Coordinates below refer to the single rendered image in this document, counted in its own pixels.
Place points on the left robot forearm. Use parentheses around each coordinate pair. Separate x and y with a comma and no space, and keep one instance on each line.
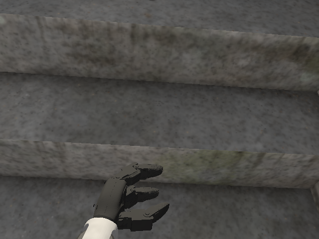
(99,228)

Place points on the left robot hand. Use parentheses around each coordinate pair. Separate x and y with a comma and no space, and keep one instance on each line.
(116,196)

